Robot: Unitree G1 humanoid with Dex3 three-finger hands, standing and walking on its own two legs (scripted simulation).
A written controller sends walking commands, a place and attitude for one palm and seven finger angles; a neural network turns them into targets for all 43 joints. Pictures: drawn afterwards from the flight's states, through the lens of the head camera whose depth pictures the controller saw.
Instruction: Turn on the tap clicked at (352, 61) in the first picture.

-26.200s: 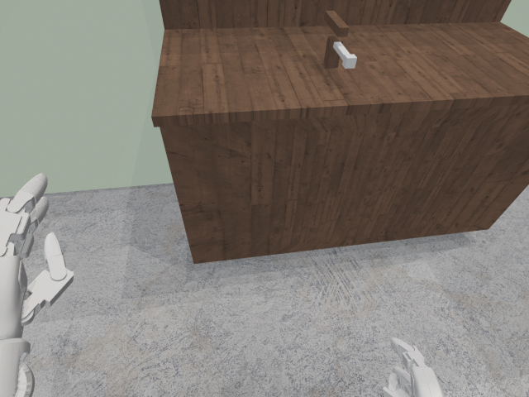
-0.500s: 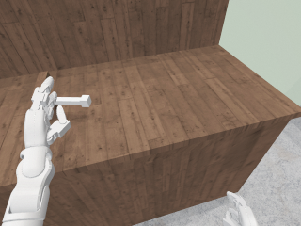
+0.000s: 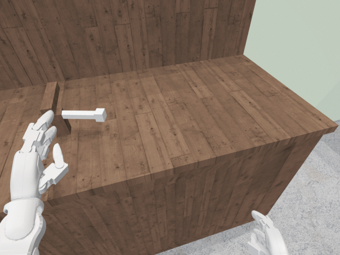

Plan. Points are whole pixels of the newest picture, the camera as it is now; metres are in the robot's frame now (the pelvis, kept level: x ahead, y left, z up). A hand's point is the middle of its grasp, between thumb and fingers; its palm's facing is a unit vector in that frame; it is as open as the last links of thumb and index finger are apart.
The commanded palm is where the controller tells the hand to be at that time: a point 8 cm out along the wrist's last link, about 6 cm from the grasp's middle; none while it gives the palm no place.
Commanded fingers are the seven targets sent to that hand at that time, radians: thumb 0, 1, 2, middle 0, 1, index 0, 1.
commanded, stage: draw the hand back beside the body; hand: left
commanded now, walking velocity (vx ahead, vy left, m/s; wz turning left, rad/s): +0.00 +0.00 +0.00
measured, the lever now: (100, 115) +0.44 +0.26 +0.10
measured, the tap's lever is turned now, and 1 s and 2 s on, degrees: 71 71 71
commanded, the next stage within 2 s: step back with the hand held close in 0.48 s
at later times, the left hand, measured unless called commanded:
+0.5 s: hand (52, 178) +0.20 +0.25 +0.15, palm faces +0.42 -0.85 -0.31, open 7.4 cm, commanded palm +0.16 +0.29 +0.17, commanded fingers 0.00 0.90 0.90 -0.20 -0.30 -0.20 -0.30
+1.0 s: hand (44, 191) +0.17 +0.25 +0.15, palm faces +0.36 -0.83 -0.43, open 7.4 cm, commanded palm +0.12 +0.29 +0.17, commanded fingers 0.00 0.90 0.90 -0.20 -0.30 -0.20 -0.30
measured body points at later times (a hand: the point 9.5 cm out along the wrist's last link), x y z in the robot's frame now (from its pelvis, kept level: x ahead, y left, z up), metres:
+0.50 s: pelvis +0.00 +0.00 +0.00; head -0.03 -0.01 +0.45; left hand +0.17 +0.29 +0.17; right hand +0.21 -0.20 -0.07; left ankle +0.02 +0.12 -0.75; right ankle +0.00 -0.11 -0.75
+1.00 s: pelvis -0.03 +0.01 -0.01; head -0.01 +0.01 +0.44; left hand +0.15 +0.29 +0.17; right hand +0.16 -0.22 -0.09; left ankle +0.02 +0.12 -0.75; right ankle +0.00 -0.11 -0.75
